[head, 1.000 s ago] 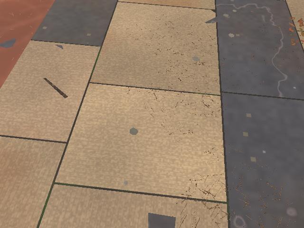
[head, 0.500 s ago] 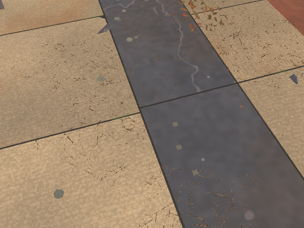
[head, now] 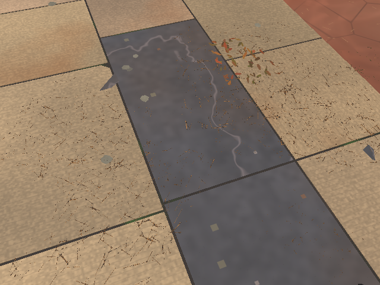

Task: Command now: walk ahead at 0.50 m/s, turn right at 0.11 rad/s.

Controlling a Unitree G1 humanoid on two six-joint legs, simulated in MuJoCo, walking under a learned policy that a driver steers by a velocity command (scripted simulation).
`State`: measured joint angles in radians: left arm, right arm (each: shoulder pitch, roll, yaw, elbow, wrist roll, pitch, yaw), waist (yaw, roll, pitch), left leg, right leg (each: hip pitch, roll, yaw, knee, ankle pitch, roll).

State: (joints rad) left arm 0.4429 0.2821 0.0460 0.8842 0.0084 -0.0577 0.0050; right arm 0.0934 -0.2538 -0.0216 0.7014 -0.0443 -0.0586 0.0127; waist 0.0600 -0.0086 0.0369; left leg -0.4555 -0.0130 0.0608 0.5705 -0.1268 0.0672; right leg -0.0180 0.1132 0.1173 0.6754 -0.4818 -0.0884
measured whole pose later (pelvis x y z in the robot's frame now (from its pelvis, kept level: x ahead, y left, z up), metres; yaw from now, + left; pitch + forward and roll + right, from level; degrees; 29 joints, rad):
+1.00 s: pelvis +0.52 +0.00 +0.01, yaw +14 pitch +1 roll -1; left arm 0.40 0.21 0.03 0.98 0.02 -0.08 0.03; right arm 0.06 -0.22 -0.03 0.80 -0.04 -0.01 0.06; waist 0.05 0.01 0.06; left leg -0.54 0.02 0.13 0.63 -0.12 0.12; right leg 0.13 0.01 -0.30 0.28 -0.41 -0.02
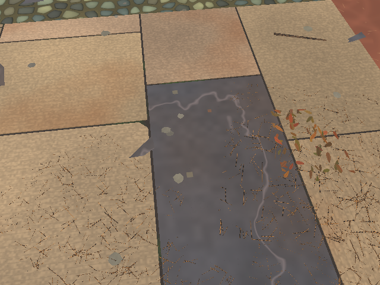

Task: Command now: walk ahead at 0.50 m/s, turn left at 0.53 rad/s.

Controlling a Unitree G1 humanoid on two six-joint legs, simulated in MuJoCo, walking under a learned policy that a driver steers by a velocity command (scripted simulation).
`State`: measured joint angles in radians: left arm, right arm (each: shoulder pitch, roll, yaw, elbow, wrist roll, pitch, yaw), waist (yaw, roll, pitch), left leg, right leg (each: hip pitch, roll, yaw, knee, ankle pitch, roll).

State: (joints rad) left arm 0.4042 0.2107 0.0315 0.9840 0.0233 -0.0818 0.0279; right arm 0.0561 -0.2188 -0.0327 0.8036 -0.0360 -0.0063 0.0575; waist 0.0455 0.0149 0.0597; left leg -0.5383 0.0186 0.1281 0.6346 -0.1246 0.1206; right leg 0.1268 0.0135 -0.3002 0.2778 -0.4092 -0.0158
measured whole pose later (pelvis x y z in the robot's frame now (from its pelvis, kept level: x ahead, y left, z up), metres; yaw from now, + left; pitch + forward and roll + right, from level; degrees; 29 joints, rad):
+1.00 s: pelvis +0.27 +0.02 +0.01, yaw +27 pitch -1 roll -1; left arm 0.24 0.26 0.03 0.83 0.01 0.04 0.01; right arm 0.22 -0.23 -0.01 0.83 -0.03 0.04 0.00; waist 0.02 -0.03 0.03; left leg -0.19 -0.04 -0.03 0.48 -0.26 0.04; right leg -0.34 -0.01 -0.04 0.53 -0.27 -0.01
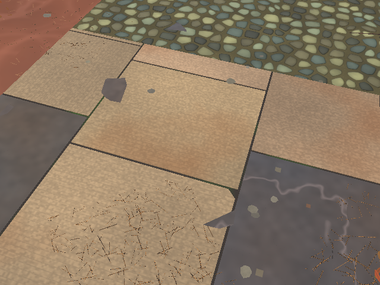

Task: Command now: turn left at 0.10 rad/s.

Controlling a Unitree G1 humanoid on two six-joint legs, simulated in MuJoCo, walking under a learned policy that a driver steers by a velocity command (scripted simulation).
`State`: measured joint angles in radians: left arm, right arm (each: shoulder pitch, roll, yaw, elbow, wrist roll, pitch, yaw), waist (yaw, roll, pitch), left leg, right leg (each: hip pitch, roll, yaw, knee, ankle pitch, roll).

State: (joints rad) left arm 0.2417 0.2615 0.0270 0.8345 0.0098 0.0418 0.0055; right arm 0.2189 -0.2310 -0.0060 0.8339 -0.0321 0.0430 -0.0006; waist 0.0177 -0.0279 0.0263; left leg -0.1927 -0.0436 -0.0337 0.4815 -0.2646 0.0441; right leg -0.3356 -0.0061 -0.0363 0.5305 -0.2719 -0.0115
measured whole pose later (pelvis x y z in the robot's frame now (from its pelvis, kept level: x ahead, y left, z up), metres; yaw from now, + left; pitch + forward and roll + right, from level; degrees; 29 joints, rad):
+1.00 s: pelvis +0.02 -0.01 +0.00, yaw -1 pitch -1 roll +0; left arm 0.31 0.18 0.00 1.12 0.04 0.01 0.01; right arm 0.35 -0.19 -0.02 1.13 -0.02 0.00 -0.03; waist -0.01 0.01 -0.02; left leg -0.13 -0.05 -0.03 0.42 -0.31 0.07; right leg -0.27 0.00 -0.02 0.64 -0.40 -0.04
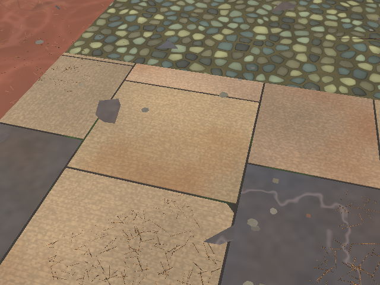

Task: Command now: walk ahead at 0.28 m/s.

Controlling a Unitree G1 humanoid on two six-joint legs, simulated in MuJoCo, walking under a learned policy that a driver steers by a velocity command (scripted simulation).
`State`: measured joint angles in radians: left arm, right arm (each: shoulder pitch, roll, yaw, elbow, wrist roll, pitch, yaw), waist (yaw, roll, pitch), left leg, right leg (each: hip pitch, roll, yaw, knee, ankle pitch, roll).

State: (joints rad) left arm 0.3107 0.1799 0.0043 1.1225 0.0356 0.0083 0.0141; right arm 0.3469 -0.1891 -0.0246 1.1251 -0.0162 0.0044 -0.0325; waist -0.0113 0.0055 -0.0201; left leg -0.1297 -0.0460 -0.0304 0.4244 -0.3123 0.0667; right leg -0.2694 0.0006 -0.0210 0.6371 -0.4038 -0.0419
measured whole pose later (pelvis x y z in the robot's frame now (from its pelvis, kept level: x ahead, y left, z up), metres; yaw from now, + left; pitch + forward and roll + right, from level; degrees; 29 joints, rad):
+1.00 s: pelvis +0.49 -0.01 +0.00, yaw +0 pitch +1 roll +1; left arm 0.02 0.18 0.03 0.92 0.02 -0.03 -0.03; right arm 0.48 -0.15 -0.02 1.09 -0.02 -0.10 -0.01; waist -0.07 -0.03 0.05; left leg 0.09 -0.10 0.08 0.17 -0.28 0.09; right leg -0.61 -0.07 -0.07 0.64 -0.01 -0.05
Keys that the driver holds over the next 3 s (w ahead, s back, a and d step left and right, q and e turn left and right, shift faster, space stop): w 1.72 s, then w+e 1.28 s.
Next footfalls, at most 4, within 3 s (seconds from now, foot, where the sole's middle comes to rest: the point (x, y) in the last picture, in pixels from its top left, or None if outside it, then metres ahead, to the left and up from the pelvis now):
0.56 left None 0.41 0.04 -0.78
1.10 right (227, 241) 0.73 -0.11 -0.78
1.64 left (181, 179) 1.03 0.07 -0.78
2.22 right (218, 137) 1.29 -0.11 -0.78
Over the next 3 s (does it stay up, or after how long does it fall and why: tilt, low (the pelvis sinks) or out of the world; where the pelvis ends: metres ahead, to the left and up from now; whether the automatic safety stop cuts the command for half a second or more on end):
stays up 1.57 -0.15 0.00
